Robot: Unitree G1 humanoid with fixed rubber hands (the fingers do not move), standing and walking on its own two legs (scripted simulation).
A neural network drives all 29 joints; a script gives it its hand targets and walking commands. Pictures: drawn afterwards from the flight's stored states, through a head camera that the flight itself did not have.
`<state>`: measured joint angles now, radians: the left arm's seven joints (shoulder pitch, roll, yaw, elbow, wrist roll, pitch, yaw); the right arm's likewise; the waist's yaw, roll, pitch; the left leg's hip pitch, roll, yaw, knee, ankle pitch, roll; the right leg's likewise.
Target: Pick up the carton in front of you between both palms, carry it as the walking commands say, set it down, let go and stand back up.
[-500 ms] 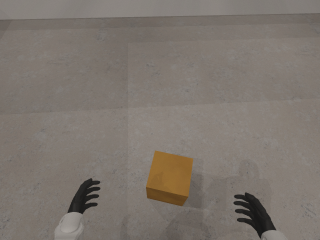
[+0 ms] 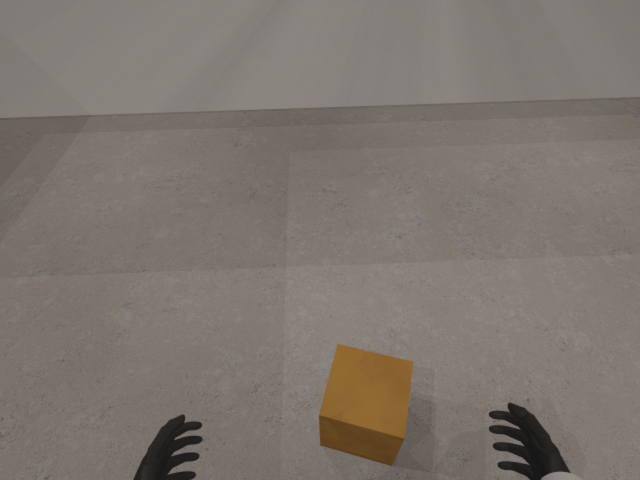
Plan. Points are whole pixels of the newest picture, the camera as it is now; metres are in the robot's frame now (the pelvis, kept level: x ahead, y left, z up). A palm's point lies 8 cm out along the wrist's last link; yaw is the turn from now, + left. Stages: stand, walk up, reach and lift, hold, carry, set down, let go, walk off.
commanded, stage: let go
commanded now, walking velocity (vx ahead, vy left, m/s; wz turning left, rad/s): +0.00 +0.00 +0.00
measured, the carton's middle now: (364, 405) +0.46 -0.09 -0.65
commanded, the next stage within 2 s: stand in 0.08 s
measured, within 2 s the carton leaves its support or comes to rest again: neither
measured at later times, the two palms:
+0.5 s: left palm out of the picture +0.10 +0.26 -0.07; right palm out of the picture +0.14 -0.32 -0.08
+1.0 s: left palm out of the picture +0.10 +0.27 -0.08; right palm out of the picture +0.13 -0.32 -0.08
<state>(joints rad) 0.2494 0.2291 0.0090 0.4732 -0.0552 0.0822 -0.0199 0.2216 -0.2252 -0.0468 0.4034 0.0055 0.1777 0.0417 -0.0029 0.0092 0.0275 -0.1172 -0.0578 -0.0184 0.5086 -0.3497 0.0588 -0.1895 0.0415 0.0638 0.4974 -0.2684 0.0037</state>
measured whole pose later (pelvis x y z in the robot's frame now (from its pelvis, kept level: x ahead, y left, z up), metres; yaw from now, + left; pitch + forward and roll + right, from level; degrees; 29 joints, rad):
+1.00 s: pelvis +0.00 -0.03 +0.01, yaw +2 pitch -2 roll +0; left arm 0.18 0.36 0.03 0.88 0.03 0.00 0.02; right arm 0.17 -0.37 -0.01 0.85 -0.03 -0.01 -0.03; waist 0.01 0.01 -0.01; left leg -0.08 -0.03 -0.06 0.41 -0.30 0.01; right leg -0.15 0.06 0.02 0.42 -0.24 -0.04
